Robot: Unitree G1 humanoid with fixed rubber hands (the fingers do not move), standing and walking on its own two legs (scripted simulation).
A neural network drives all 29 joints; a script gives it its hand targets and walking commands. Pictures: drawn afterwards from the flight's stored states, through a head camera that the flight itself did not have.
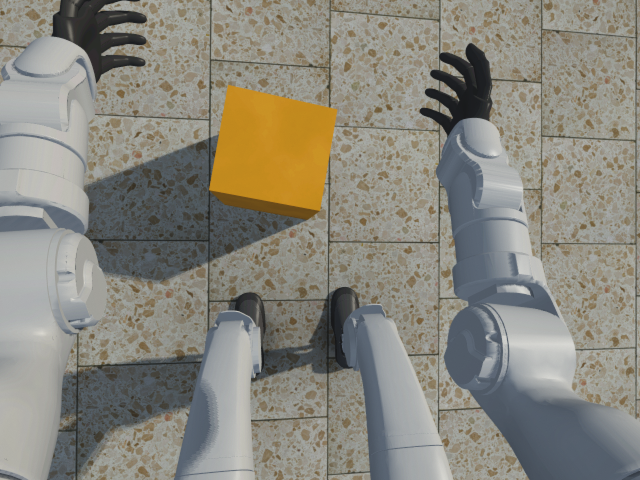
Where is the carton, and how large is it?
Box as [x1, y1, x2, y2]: [209, 85, 336, 219]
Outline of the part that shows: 228,85 209,190 223,203 228,205 305,219 309,218 317,212 320,207 336,109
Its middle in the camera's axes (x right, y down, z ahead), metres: -0.11 -0.18 +0.85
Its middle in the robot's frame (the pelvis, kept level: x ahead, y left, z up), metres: +0.54 +0.02 -0.53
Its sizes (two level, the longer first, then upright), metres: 0.210 0.200 0.250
